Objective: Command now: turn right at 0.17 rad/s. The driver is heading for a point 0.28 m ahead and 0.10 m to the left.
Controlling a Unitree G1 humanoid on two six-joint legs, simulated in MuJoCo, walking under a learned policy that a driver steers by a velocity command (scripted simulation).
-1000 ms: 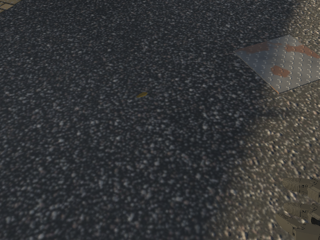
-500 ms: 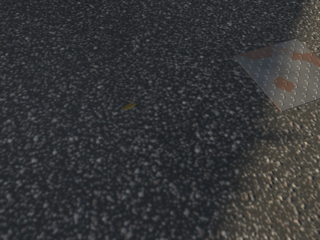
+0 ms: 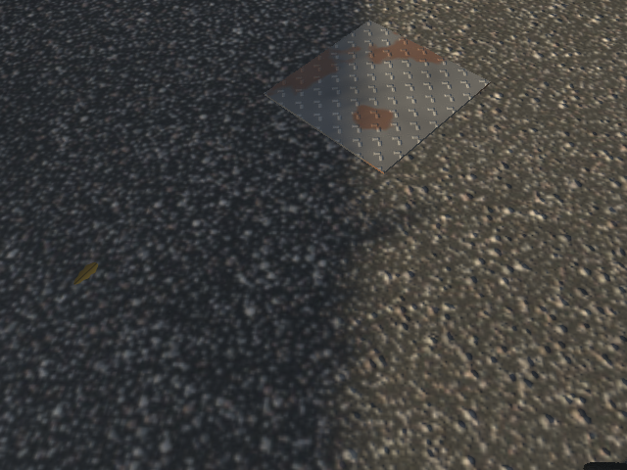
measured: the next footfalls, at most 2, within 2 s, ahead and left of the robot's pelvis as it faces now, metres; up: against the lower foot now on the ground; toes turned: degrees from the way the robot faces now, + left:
left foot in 0.32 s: +0.03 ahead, +0.15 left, +0.00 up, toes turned +10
right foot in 0.86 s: +0.17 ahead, -0.03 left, +0.00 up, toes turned +36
